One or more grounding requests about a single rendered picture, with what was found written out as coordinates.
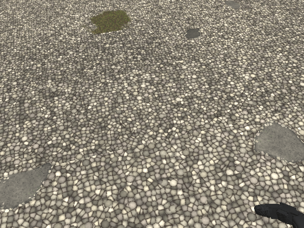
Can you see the robot right hand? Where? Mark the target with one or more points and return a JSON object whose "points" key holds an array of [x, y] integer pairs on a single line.
{"points": [[283, 212]]}

